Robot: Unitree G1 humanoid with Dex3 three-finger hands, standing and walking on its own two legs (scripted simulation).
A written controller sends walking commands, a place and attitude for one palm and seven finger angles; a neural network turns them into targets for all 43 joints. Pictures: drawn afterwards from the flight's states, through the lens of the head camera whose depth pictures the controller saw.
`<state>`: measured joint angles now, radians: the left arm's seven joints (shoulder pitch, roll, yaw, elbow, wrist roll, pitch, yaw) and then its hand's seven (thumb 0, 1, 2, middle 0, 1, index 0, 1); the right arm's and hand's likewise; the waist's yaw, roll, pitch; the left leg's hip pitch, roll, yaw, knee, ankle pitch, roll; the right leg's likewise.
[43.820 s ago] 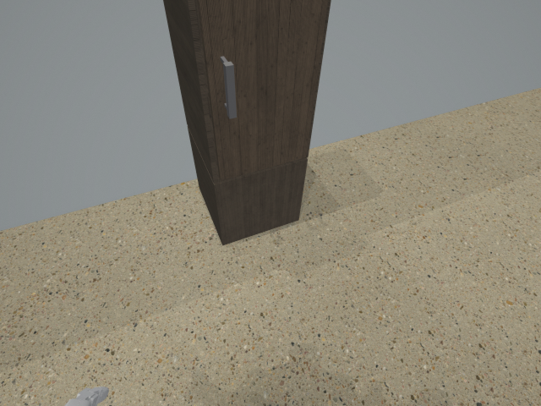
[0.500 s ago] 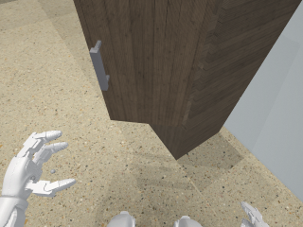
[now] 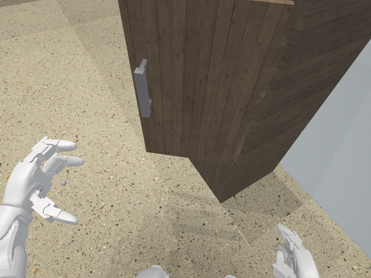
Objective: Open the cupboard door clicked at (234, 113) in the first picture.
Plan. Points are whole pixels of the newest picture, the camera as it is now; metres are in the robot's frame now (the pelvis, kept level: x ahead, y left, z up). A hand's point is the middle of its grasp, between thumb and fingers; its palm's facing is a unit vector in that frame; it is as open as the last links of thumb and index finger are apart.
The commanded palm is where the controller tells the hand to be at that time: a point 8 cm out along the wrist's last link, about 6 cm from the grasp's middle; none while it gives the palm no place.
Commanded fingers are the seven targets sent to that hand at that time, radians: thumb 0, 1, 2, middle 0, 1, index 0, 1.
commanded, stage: raise the hand with hooked fingers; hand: left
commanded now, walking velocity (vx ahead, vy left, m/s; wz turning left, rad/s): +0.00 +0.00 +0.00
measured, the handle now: (145, 89) +0.56 +0.16 +0.06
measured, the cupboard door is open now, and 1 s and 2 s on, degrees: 51 51 51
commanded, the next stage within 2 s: move the hooked fingers beside the handle in 0.62 s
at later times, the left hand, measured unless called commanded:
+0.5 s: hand (66, 169) +0.29 +0.26 +0.07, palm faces -0.03 -1.00 -0.04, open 14.0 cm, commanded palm +0.27 +0.31 +0.08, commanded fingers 0.00 -0.50 0.30 -0.30 -1.20 -0.30 -1.20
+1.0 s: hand (80, 152) +0.33 +0.25 +0.08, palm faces -0.04 -1.00 -0.03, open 14.0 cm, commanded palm +0.31 +0.30 +0.08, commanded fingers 0.00 -0.50 0.30 -0.30 -1.20 -0.30 -1.20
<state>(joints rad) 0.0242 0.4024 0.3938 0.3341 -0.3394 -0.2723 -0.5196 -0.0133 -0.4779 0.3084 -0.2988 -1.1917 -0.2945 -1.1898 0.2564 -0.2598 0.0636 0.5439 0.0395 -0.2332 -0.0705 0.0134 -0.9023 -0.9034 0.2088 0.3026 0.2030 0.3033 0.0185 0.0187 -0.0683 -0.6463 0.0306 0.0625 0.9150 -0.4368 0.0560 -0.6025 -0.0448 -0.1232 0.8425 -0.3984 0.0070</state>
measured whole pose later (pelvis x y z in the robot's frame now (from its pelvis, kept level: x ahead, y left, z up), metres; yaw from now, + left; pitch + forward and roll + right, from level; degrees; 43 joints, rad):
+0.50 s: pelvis +0.00 -0.01 +0.01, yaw +0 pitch +9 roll -2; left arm -0.05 0.44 0.44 0.44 -0.35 -0.28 -0.56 -0.02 -0.49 0.30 -0.30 -1.20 -0.30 -1.20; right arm 0.31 -0.29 0.04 0.57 0.04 -0.21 -0.07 0.01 -0.90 -0.90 0.21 0.30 0.20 0.30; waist -0.02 0.01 -0.07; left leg -0.61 0.04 0.07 0.87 -0.42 0.05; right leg -0.58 -0.03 -0.12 0.80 -0.38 0.00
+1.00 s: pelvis +0.00 -0.03 +0.00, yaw +0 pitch +11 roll -2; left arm -0.28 0.49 0.46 0.67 -0.32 -0.31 -0.60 -0.02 -0.50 0.30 -0.30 -1.20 -0.30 -1.20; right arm 0.28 -0.29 0.05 0.60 0.04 -0.19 -0.09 0.01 -0.90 -0.90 0.21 0.30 0.20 0.30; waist -0.03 0.01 -0.06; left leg -0.67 0.05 0.05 0.90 -0.42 0.02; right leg -0.63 -0.02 -0.14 0.84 -0.39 -0.03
